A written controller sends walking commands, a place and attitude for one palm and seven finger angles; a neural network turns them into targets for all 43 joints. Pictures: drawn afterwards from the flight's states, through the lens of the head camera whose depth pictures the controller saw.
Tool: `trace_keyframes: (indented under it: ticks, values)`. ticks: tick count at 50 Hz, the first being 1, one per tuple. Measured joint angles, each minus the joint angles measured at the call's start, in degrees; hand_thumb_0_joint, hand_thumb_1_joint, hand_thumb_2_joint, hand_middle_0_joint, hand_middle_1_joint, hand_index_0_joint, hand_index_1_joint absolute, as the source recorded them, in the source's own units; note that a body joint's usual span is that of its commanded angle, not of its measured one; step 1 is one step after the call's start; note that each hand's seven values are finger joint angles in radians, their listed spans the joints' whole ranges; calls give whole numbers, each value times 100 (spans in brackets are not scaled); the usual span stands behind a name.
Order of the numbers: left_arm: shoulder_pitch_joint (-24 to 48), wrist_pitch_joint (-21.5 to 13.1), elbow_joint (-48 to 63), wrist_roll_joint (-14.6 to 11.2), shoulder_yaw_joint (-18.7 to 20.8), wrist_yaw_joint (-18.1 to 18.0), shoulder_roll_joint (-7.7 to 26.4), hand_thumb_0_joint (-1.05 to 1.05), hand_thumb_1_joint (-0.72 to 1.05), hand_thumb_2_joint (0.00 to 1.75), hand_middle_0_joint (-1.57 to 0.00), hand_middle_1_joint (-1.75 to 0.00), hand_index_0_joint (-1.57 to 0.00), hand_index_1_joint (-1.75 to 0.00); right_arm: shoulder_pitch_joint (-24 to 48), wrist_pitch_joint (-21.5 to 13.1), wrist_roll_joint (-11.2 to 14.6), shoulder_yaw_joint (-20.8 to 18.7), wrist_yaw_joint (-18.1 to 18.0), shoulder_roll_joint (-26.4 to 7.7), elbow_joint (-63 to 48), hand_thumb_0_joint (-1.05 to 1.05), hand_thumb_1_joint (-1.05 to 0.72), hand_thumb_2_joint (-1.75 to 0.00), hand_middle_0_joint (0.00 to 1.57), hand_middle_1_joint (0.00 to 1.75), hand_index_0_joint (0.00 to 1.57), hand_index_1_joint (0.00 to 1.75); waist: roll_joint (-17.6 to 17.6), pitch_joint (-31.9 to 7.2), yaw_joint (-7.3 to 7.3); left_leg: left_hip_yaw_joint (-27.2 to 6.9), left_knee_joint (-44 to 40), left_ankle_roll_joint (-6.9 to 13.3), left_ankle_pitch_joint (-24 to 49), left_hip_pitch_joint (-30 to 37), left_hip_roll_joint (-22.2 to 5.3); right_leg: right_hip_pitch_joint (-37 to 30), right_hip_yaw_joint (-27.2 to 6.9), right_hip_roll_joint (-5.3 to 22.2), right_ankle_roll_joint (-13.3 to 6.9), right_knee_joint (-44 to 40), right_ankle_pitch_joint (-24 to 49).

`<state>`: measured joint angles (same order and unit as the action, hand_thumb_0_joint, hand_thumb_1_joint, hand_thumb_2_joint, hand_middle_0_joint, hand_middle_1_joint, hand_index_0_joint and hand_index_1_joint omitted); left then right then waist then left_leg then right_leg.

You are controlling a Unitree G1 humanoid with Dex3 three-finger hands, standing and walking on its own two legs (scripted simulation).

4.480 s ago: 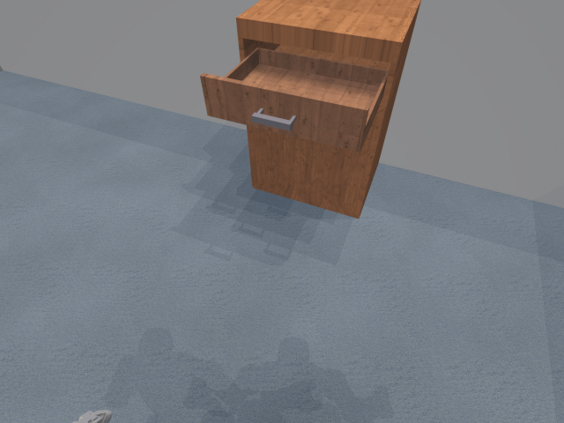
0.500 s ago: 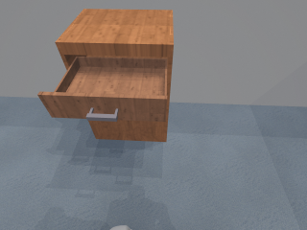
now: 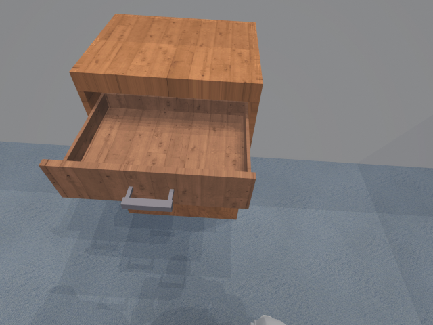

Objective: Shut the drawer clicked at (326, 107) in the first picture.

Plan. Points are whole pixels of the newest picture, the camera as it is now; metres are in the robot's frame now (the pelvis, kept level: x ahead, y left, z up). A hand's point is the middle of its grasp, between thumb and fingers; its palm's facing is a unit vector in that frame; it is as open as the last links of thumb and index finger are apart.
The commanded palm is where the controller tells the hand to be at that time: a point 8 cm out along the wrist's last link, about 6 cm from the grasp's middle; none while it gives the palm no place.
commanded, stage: take the last steps up to it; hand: left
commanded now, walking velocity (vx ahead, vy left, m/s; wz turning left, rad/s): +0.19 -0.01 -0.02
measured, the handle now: (149, 198) +0.41 +0.20 -0.09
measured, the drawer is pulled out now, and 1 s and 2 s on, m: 0.30 0.30 0.30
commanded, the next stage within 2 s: come to a stop and stand still in 0.12 s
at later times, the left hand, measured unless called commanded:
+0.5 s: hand out of the picture +0.13 +0.16 -0.19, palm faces +0.06 -0.98 -0.19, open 7.3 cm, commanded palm none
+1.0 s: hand out of the picture +0.08 +0.13 -0.17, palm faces +0.01 -0.98 -0.22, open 7.4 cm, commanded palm none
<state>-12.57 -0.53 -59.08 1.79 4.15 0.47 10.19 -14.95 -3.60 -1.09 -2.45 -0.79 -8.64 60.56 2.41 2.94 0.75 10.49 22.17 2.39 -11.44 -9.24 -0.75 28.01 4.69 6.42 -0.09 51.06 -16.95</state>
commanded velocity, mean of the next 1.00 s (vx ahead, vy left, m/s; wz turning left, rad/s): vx -0.05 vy -0.01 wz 0.00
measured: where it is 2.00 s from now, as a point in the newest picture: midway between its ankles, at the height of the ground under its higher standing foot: outside the picture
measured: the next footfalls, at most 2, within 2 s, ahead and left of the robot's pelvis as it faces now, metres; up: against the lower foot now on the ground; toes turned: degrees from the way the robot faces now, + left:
right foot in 0.14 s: +0.15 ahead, -0.13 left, +0.00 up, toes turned -7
left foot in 0.48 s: +0.16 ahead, +0.11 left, +0.00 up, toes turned +1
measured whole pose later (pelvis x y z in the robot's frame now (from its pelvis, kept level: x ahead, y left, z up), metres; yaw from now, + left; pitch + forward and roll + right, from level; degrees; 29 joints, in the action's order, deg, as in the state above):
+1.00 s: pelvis +0.07 -0.05 +0.00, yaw -1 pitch -2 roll +0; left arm -16.7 0.2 -64.0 0.9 0.4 -1.5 8.0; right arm -12.5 1.4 -0.4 -1.9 -1.1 -10.9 63.3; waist -2.4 1.3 -0.8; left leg 0.7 24.6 -1.6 -8.7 -13.8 -3.5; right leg 7.1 2.7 -1.5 -2.4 26.6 -17.9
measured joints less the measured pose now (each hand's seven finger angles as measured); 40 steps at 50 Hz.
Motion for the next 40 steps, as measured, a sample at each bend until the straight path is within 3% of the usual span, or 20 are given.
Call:
trace_keyframes:
  ticks: [4, 7, 10, 12, 14, 18, 23, 24, 26, 28, 30, 33, 36, 40]
  values:
    - [266, -6, 178, 9, -7, 26, -2, 1, 92, 90, -20, -30, -19, -30, -231, 91, -23, -13, 42, 14, 132, 0, -93, -90, 20, 30, 20, 30, -108, -16, -128, -24, 26, -91, -210, 196, 3, -277, 20, -48, -1, -893, 110]
    - [293, -102, 267, 24, -33, 33, 0, 0, 92, 90, -20, -30, -19, -30, -425, 157, -16, -8, 61, 38, 226, 0, -92, -90, 20, 30, 20, 30, -156, -50, -173, -41, 477, -224, -614, 188, -59, -845, 67, -157, -22, -1772, 311]
    - [274, -249, 236, 7, -90, -4, -109, 0, 91, 90, -20, -30, -19, -30, -423, 260, 18, 4, 76, -17, 315, 1, -91, -90, 20, 30, 20, 30, -382, 10, -182, -334, 1888, -176, -1521, -327, -215, -932, 193, -330, -200, -1669, 344]
    - [170, -288, 173, -21, -124, -32, -187, 0, 91, 90, -20, -30, -19, -30, -347, 303, 18, -3, 82, -40, 343, 1, -91, -90, 20, 30, 20, 30, -420, 25, -174, -529, 2930, -171, -1575, -805, -201, -1128, 247, -393, -258, -1864, 261]
    - [60, -290, 107, -59, -71, -144, -204, 0, 93, 90, -20, -30, -20, -30, -258, 306, 25, -2, 60, -59, 309, 1, -91, -90, 20, 30, 20, 30, -437, 15, -157, -618, 3357, -242, -1321, -1170, -234, -1349, 280, -449, -239, -2219, 367]
    - [-79, -170, -93, -31, -160, -190, -162, -1, 94, 90, -21, -30, -20, -30, -19, 349, 81, 36, -7, -69, 178, 1, -91, -90, 20, 30, 20, 30, -402, 17, -121, -651, 2557, -422, -984, -1311, -278, -1590, 263, -480, -233, -2602, 470]
    - [-138, 21, -233, -44, -193, -205, -195, 0, 92, 90, -21, -30, -20, -30, 295, 474, 99, 11, -51, -134, 83, 1, -92, -90, 20, 30, 20, 30, -352, 131, -11, -676, 1232, -478, -419, -918, -225, -1604, 197, -483, -116, -2336, 242]
    - [-154, 61, -239, -53, -183, -208, -198, 0, 92, 90, -21, -30, -20, -30, 328, 473, 95, 5, -47, -149, 53, 1, -92, -90, 20, 30, 20, 30, -352, 145, 2, -666, 953, -442, 2, -785, -237, -1570, 198, -497, -82, -2195, 152]
    - [-117, 153, -242, -67, -157, -229, -136, 0, 92, 90, -21, -30, -20, -30, 422, 464, 71, 0, -58, -97, 17, 1, -92, -90, 20, 30, 20, 30, -180, 219, 40, -597, 898, -229, -83, -697, -160, -1483, 145, -407, -15, -1901, -16]
    - [-59, 229, -216, -80, -143, -261, -61, 0, 91, 90, -21, -30, -20, -30, 508, 443, 58, 34, -79, -26, -45, 1, -92, -90, 20, 30, 20, 30, -31, 272, 96, -525, 877, -130, -172, -684, -108, -1269, -35, -406, 31, -1282, -677]
    - [16, 276, -196, -85, -117, -273, -9, 0, 91, 90, -20, -30, -20, -30, 600, 429, 37, 62, -117, 26, -106, 1, -92, -90, 20, 30, 20, 30, 3, 302, 94, -527, 769, -91, -98, -695, -102, -1003, -248, -512, 45, -422, -1133]
    - [94, 293, -156, -77, -81, -258, 53, 0, 91, 90, -20, -30, -20, -30, 755, 446, 21, 63, -137, 57, -168, 0, -92, -90, 20, 30, 20, 30, 10, 320, 80, -530, 604, -93, 77, -733, -98, -809, -413, -589, 101, 283, -1196]
    - [109, 325, -111, -63, -79, -238, 84, 0, 91, 90, -20, -30, -19, -30, 867, 461, 15, 45, -119, 57, -212, 0, -91, -90, 20, 30, 20, 30, -35, 279, 55, -513, 495, -127, 208, -792, -108, -915, -429, -562, 130, 109, -1188]
    - [29, 276, -113, -46, -133, -220, 68, 0, 91, 90, -20, -30, -19, -30, 863, 465, 17, 9, -63, 19, -209, 0, -91, -90, 20, 30, 20, 30, -159, 145, 3, -502, 474, -218, 321, -896, -130, -1482, -343, -477, 78, -1271, -734]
